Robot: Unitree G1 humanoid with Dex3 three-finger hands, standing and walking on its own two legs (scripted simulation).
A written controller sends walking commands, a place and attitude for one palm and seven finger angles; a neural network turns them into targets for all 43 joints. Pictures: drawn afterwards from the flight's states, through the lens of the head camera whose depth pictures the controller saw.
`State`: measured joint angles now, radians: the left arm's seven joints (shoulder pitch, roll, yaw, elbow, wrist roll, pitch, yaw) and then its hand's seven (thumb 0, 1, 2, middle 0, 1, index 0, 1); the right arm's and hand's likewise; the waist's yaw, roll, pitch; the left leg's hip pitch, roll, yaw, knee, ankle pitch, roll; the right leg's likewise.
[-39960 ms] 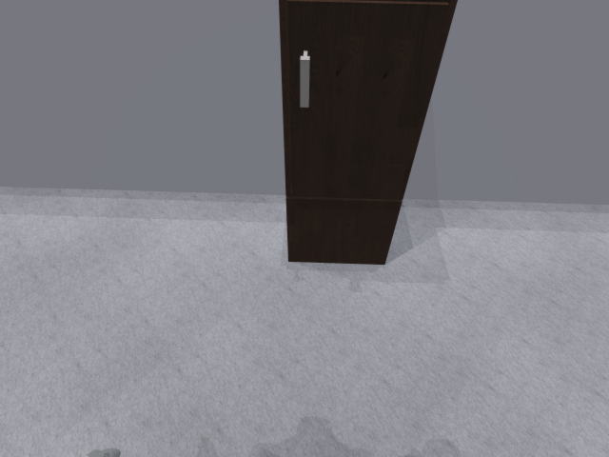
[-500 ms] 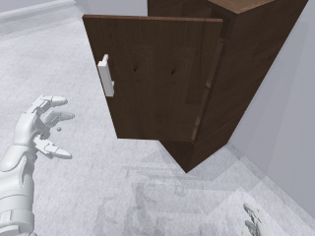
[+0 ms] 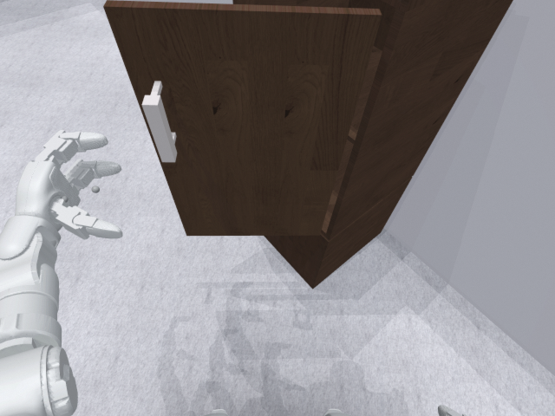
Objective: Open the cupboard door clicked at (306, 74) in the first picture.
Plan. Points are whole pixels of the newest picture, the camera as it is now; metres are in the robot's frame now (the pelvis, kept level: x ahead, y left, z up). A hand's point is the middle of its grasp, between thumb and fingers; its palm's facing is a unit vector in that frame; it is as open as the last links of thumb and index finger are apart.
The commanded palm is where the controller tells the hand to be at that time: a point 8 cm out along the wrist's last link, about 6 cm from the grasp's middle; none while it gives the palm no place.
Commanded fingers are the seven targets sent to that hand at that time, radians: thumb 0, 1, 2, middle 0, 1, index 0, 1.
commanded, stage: move the hooked fingers beside the handle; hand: left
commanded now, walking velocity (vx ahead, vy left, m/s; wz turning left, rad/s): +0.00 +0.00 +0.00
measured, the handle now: (163, 122) +0.55 +0.20 +0.08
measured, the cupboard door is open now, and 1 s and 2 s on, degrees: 52 52 52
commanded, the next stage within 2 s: slide the fingers in behind the handle in 1.58 s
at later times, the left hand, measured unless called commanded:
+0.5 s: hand (107, 161) +0.45 +0.26 +0.09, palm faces +0.02 -1.00 +0.01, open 14.0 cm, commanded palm +0.44 +0.31 +0.09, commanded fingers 0.00 -0.50 0.30 -0.30 -1.20 -0.30 -1.20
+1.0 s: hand (121, 137) +0.51 +0.26 +0.08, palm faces +0.00 -1.00 +0.00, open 14.0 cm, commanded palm +0.48 +0.30 +0.08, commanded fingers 0.00 -0.50 0.30 -0.30 -1.20 -0.30 -1.20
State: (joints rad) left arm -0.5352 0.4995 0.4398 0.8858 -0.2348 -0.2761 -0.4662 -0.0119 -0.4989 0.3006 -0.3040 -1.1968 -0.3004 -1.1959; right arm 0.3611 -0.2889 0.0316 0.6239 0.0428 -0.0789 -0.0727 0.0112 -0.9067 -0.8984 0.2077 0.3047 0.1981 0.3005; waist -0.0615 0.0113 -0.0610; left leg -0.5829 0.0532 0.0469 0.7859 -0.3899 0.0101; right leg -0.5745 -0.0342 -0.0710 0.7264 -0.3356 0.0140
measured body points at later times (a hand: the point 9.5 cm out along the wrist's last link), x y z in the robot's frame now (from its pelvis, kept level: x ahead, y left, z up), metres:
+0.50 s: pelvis +0.00 +0.00 -0.01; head +0.08 +0.02 +0.43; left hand +0.45 +0.31 +0.09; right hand +0.04 -0.27 -0.12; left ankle +0.00 +0.11 -0.71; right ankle +0.01 -0.13 -0.71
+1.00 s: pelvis +0.00 +0.01 -0.02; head +0.13 +0.03 +0.41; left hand +0.51 +0.31 +0.09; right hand -0.04 -0.26 -0.11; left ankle +0.00 +0.11 -0.71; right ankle +0.01 -0.13 -0.71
